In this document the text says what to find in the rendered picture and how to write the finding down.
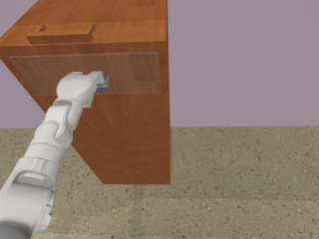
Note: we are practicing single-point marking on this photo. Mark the left robot hand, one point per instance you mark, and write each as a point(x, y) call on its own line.
point(80, 87)

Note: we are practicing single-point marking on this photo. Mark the robot left forearm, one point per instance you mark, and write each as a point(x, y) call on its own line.
point(40, 163)

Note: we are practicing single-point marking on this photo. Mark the cabinet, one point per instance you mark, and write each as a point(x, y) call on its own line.
point(124, 137)

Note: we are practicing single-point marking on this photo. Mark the drawer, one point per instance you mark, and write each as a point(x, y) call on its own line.
point(132, 72)

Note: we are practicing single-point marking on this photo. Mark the handle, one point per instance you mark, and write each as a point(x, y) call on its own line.
point(104, 87)
point(60, 37)

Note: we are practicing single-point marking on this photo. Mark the left robot upper arm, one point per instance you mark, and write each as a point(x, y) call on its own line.
point(25, 210)

